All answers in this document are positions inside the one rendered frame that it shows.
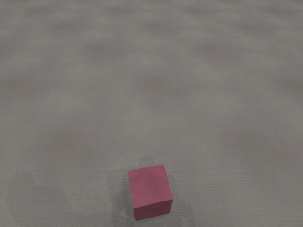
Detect carton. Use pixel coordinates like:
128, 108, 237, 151
128, 164, 173, 221

